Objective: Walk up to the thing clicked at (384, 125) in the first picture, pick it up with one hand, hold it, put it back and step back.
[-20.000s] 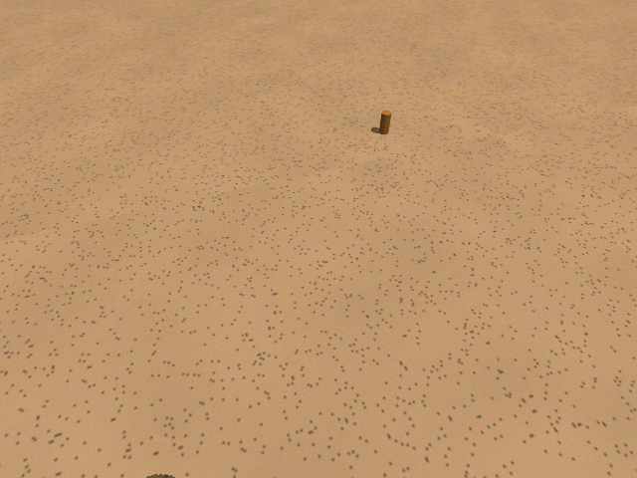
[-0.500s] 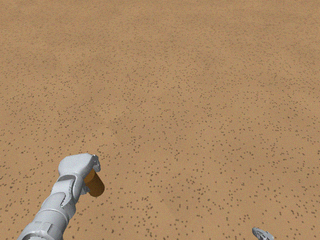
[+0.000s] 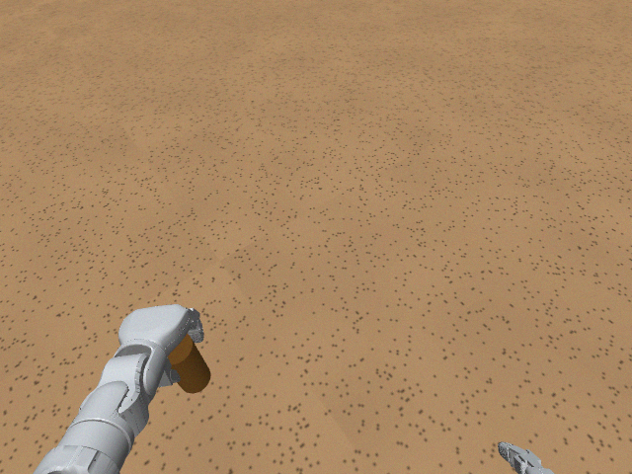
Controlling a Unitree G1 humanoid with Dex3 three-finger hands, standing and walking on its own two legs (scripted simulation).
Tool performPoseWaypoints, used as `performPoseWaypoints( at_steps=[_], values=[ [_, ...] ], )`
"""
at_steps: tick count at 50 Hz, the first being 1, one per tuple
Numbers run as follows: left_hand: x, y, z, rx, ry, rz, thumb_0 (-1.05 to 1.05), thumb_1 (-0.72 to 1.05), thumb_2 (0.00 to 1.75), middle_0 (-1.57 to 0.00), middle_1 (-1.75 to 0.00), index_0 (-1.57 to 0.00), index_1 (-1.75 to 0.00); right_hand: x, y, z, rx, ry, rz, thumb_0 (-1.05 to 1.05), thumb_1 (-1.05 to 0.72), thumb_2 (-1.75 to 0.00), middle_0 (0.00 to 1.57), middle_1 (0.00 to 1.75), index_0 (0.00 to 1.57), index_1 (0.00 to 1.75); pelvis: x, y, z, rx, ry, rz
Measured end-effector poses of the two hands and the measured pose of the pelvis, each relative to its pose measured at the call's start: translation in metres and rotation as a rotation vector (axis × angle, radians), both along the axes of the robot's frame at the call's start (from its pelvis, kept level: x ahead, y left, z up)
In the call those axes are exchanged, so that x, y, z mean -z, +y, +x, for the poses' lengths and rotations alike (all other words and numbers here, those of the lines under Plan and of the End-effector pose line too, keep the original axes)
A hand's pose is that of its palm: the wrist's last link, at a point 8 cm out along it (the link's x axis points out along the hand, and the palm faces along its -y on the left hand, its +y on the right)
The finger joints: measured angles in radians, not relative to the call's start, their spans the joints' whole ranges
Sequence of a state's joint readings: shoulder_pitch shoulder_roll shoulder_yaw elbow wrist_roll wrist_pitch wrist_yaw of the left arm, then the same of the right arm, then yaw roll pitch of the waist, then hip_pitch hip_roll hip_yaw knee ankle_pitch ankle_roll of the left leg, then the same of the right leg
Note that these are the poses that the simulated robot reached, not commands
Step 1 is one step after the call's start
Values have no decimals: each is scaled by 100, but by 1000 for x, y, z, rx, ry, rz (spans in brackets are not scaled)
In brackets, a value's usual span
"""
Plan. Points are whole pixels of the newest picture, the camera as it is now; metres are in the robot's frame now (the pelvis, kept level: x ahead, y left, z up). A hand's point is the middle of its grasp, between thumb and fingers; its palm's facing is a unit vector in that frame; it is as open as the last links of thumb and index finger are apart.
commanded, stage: hold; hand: left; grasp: from above
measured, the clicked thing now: (185, 363) +0.32 +0.22 -0.12
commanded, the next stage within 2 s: crouch in 1.24 s
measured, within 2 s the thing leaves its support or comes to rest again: neither
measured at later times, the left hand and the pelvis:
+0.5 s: hand (166, 368) +0.28 +0.21 -0.04, palm faces -0.45 -0.06 -0.89, open 8.1 cm; pelvis -0.01 -0.01 +0.01, yaw +0 degrees
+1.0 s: hand (159, 368) +0.27 +0.22 -0.03, palm faces -0.46 -0.06 -0.89, open 8.1 cm; pelvis -0.02 +0.00 +0.01, yaw +0 degrees
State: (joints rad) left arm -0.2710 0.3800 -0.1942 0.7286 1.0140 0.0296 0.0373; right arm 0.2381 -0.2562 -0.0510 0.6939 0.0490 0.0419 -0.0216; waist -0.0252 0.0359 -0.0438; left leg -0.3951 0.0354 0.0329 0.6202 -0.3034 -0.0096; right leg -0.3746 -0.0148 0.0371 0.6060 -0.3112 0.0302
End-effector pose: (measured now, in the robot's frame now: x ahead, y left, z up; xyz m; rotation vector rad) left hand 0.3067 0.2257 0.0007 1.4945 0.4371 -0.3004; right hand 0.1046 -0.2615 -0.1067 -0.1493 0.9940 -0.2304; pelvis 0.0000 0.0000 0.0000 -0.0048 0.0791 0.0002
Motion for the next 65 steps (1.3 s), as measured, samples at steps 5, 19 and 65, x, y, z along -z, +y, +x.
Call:
performPoseWaypoints(
  at_steps=[5,19,65],
  values=[
    [-5,-3,-4,5,1,-3,1,21,55,-95,-59,-80,-53,-2,0,1,-7,-10,6,1,-91,-90,21,30,20,30,-2,-2,-3,1,-12,2],
    [-15,-9,-18,19,-2,-9,1,23,54,-95,-59,-79,-53,-7,-3,6,-17,-40,8,1,-91,-90,20,30,20,30,-5,-6,-10,1,-39,7],
    [-28,-4,-21,20,1,-16,2,25,54,-95,-60,-78,-50,-15,9,21,-30,-63,19,1,-91,-91,20,30,20,30,-12,-3,-10,2,-66,8]
  ],
)
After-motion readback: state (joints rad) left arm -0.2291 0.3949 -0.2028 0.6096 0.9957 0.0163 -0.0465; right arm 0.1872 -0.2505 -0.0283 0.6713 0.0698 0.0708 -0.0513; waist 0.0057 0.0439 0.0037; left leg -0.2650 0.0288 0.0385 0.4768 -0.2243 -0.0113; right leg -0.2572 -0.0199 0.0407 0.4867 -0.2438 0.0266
